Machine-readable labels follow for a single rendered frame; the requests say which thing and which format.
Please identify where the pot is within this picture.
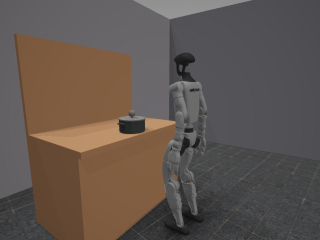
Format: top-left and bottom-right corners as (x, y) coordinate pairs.
(117, 120), (145, 134)

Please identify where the right robot forearm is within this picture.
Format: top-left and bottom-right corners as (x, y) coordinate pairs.
(197, 112), (208, 138)

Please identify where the knob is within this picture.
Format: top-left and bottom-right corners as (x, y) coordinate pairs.
(128, 110), (136, 117)

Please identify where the right robot hand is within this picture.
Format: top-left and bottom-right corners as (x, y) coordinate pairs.
(194, 137), (206, 157)

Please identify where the humanoid robot torso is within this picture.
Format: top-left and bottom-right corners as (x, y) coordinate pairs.
(173, 78), (200, 148)

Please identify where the lid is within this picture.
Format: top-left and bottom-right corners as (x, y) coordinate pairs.
(118, 116), (146, 122)

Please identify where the left robot foot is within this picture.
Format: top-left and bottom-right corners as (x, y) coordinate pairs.
(164, 220), (190, 236)

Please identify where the robot right upper arm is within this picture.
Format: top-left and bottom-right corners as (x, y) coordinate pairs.
(197, 81), (207, 115)

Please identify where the table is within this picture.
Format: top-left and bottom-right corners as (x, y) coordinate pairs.
(14, 33), (178, 240)

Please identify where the robot left upper arm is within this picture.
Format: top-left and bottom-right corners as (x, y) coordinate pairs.
(169, 81), (188, 121)

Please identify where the left robot forearm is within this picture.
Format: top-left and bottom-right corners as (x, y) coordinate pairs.
(172, 111), (186, 151)

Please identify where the left robot hand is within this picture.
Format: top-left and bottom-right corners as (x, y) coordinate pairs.
(166, 149), (181, 176)

